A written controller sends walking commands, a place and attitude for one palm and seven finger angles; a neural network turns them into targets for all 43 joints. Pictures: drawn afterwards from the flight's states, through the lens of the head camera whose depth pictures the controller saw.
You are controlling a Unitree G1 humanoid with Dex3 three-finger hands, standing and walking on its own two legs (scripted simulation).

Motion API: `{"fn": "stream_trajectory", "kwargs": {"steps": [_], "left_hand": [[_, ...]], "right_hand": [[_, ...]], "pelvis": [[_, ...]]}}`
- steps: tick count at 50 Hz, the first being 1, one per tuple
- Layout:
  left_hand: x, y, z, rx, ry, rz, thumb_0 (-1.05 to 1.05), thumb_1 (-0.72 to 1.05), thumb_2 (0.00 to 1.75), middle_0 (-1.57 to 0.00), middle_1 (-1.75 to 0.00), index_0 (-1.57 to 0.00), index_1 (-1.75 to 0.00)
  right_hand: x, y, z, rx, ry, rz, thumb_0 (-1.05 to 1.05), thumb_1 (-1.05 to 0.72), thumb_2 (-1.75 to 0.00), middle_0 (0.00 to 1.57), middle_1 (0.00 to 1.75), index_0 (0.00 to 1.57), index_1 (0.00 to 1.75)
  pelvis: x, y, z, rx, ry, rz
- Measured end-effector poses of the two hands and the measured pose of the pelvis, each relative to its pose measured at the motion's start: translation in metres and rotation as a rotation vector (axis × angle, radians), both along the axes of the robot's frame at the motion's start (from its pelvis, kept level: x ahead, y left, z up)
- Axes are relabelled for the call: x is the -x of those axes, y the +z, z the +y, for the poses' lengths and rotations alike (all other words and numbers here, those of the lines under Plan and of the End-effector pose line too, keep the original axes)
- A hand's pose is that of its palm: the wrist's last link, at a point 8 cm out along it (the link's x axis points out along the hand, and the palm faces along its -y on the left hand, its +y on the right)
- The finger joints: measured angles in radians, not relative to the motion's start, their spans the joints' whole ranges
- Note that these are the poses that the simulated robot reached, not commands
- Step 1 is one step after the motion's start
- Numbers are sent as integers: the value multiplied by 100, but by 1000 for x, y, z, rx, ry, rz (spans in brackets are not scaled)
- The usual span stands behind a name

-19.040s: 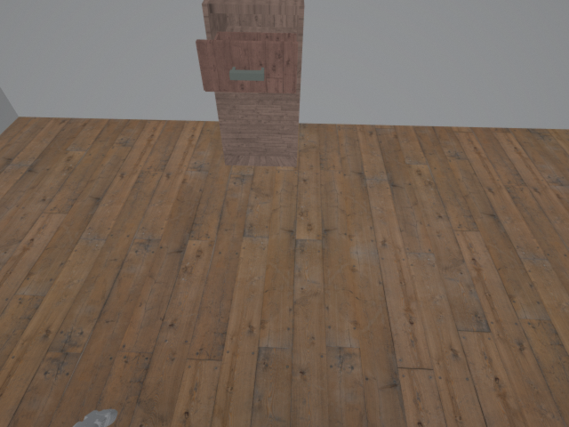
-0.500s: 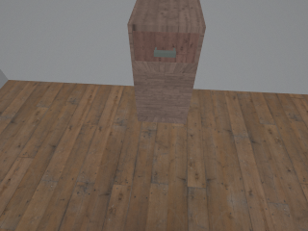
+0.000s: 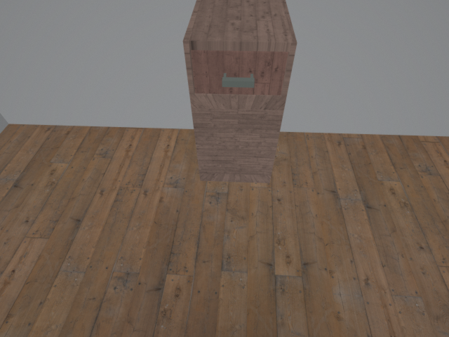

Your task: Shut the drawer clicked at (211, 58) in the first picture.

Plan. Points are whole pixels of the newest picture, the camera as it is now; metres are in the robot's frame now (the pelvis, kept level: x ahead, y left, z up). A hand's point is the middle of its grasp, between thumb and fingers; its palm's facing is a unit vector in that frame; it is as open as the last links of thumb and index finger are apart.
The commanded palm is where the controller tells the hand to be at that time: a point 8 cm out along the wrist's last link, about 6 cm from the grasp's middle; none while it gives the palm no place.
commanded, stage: let the arm hang, fingers relaxed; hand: left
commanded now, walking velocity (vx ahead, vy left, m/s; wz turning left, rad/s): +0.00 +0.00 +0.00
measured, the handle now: (238, 79) +1.00 +0.00 -0.09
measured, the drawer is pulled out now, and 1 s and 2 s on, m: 0.00 0.00 0.00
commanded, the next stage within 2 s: look to check the result in 0.08 s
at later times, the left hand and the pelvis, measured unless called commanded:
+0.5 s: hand out of the picture +0.03 +0.18 -0.17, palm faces +0.02 -0.98 -0.21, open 7.4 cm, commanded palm none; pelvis +0.02 +0.00 +0.00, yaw +0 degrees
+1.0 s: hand out of the picture +0.07 +0.19 -0.17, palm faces +0.01 -0.97 -0.25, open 7.4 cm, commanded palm none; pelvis +0.02 -0.01 +0.00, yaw +0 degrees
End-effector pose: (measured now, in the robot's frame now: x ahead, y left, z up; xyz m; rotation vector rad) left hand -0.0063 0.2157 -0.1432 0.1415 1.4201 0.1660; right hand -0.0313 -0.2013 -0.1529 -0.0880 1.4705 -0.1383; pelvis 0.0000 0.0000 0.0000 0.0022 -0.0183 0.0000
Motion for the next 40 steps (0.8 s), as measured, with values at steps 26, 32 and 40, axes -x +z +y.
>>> {"fn": "stream_trajectory", "kwargs": {"steps": [26,32,40], "left_hand": [[-38,1,9,-17,-21,-43,1,91,90,-20,-29,-20,-30],[-51,3,13,-26,-27,-72,1,91,90,-20,-29,-20,-30],[-62,6,17,-40,-37,-96,1,90,90,-20,-29,-20,-30]], "right_hand": [[-36,3,-18,49,6,-46,1,-91,-90,20,30,20,30],[-47,4,-25,63,14,-68,1,-91,-90,20,30,20,30],[-56,6,-34,76,28,-83,1,-91,-90,20,30,20,30]], "pelvis": [[-18,0,0,2,-4,3],[-20,1,-1,1,-3,-1],[-21,1,-3,1,1,-2]]}}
